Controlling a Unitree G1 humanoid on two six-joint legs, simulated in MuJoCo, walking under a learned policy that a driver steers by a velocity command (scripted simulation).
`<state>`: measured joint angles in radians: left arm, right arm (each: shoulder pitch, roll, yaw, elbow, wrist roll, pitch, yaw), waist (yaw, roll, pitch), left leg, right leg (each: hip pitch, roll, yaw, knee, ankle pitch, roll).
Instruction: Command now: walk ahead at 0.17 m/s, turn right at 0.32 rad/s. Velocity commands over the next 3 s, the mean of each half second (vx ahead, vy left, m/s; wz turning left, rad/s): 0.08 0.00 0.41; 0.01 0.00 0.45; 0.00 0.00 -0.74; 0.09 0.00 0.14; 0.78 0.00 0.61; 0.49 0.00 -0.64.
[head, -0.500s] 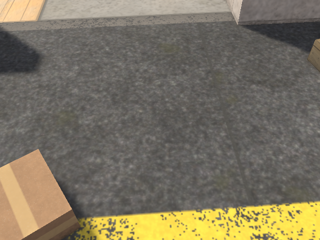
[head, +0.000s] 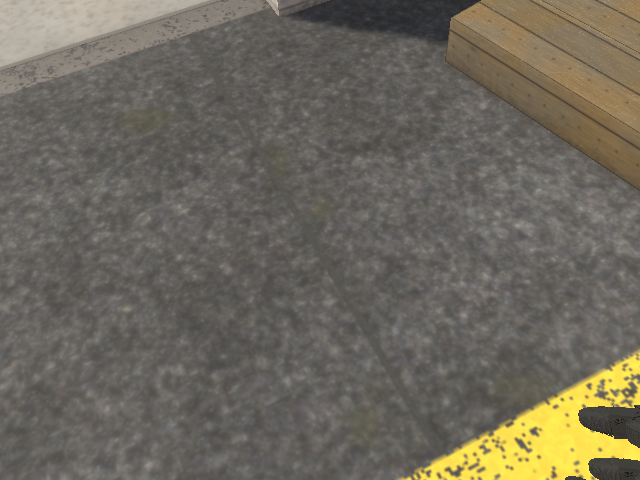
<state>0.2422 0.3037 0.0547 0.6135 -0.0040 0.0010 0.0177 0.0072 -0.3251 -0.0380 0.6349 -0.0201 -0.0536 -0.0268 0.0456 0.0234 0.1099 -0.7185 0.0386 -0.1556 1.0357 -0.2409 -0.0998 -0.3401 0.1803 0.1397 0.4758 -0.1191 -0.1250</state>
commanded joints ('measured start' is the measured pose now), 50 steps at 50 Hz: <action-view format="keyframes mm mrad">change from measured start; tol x32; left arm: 1 -32 86 17 -59 6 2 30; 50 -71 189 64 40 -18 14 2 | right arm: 1 121 -38 -7 6 7 8 3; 50 109 -69 -55 -78 40 56 -16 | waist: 1 -38 -67 -270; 35 -52 190 -219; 39 -94 -258 -201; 50 -11 -225 -157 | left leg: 1 186 11 80 -114 210 -15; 12 107 -5 119 -365 -82 105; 17 783 282 -482 -644 882 445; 36 504 -10 -482 -610 221 220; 39 249 -252 -161 -157 -435 98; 50 332 -131 32 -366 -236 -5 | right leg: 1 75 -244 111 -65 504 -73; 14 294 -354 72 143 634 -42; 17 -279 -8 -17 728 -519 163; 37 195 -163 30 -149 30 156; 39 220 -480 448 -209 169 -78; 50 281 -297 418 -144 113 -64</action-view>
